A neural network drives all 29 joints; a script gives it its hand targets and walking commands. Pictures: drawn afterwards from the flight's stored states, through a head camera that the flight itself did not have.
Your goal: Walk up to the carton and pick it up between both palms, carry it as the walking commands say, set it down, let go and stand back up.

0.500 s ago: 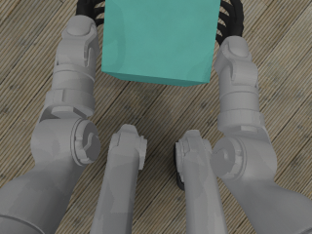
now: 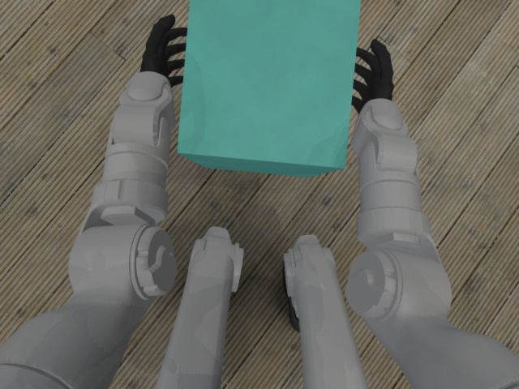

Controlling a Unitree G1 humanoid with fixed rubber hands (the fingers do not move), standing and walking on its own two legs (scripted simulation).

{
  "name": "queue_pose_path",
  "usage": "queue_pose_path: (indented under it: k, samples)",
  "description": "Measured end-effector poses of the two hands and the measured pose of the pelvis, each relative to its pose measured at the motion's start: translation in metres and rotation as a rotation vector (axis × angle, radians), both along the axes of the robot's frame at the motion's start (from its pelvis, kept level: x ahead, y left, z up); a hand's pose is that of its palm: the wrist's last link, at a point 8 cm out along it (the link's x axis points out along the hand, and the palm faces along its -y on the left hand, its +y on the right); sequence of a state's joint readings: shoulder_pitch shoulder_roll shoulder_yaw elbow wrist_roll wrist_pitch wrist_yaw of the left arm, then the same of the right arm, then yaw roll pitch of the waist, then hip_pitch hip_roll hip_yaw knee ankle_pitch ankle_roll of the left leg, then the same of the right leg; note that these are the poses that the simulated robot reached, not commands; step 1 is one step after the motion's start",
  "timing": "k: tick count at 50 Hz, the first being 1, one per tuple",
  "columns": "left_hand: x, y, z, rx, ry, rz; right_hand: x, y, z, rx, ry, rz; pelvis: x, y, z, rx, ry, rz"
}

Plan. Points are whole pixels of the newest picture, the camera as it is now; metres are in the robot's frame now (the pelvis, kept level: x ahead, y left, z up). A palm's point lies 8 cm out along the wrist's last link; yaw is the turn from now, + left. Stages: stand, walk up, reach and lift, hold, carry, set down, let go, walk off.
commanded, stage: reach and lift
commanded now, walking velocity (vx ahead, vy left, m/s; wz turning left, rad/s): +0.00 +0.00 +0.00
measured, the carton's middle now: (265, 100) +0.52 +0.03 -0.15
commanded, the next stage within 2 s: none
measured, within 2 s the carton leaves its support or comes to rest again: neither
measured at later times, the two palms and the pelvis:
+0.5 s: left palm (142, 68) +0.48 +0.17 +0.00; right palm (404, 97) +0.48 -0.12 +0.00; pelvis +0.01 +0.00 +0.06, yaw +1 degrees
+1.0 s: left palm (118, 55) +0.46 +0.17 +0.07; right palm (452, 90) +0.46 -0.13 +0.08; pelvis +0.04 +0.00 +0.12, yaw +1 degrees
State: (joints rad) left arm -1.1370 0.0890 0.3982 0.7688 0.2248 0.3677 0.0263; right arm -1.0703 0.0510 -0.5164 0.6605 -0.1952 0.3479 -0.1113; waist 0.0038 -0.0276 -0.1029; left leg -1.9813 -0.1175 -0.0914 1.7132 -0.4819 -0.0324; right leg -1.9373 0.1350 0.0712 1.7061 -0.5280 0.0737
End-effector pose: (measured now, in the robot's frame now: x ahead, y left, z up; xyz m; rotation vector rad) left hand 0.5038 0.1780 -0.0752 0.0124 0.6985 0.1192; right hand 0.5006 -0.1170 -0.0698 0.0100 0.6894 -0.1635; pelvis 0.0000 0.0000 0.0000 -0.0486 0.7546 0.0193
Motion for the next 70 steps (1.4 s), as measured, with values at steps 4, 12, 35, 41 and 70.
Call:
queue_pose_path:
  k: [4,12,35,41,70]
  samples:
    - [-0.003,-0.001,0.011,-0.001,0.0,0.0,-0.003,-0.001,0.012,-0.001,0.0,0.0,0.002,0.0,0.009,0.001,-0.005,0.0]
    - [-0.011,-0.004,0.033,-0.005,0.0,0.002,-0.011,-0.004,0.033,0.0,-0.001,-0.003,0.006,0.0,0.027,0.005,-0.024,0.001]
    - [-0.031,-0.006,0.103,-0.012,-0.001,0.015,-0.03,-0.006,0.104,-0.001,-0.002,0.003,0.021,0.0,0.083,0.014,-0.1,0.006]
    - [-0.037,-0.008,0.12,-0.014,-0.001,0.018,-0.035,-0.008,0.121,0.0,-0.003,0.002,0.027,0.0,0.099,0.017,-0.123,0.007]
    - [-0.064,-0.015,0.204,-0.021,-0.001,0.029,-0.06,-0.015,0.205,0.008,-0.004,-0.003,0.056,-0.003,0.179,0.034,-0.25,0.007]
